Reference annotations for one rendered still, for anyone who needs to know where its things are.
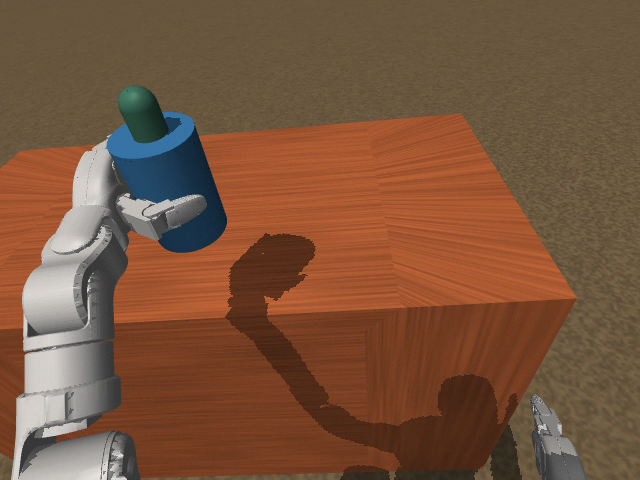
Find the left robot hand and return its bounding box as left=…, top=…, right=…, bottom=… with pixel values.
left=72, top=134, right=207, bottom=241

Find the left robot arm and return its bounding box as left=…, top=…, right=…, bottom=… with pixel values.
left=11, top=205, right=140, bottom=480

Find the bottle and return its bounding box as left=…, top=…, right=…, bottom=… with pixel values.
left=107, top=85, right=227, bottom=253

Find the right robot hand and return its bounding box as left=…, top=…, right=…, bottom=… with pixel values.
left=530, top=395, right=587, bottom=480

